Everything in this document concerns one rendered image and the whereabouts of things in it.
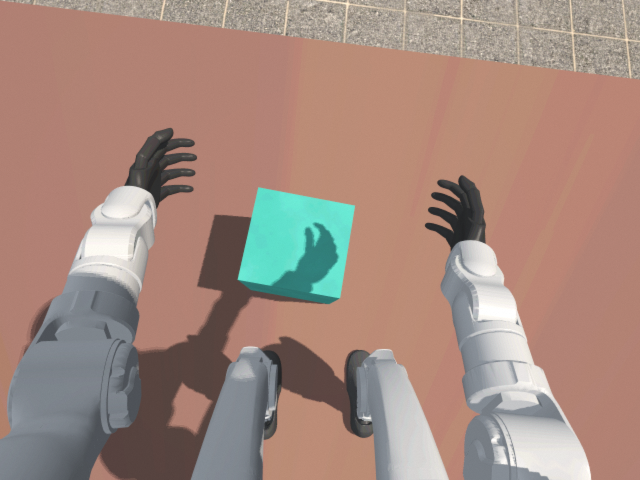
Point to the left robot upper arm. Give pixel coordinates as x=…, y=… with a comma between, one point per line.
x=69, y=397

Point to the right robot forearm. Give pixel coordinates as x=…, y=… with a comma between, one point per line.
x=500, y=374

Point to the left robot thigh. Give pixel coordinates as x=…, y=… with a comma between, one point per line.
x=233, y=445

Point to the robot right hand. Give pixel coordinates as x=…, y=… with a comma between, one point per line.
x=469, y=224

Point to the carton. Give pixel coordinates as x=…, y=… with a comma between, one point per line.
x=297, y=246

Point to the right robot upper arm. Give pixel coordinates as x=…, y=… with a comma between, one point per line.
x=508, y=446

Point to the right robot shin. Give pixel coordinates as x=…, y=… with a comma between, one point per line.
x=377, y=354

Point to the robot left hand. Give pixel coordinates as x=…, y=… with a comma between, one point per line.
x=148, y=170

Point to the left robot forearm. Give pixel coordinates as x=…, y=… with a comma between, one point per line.
x=100, y=296

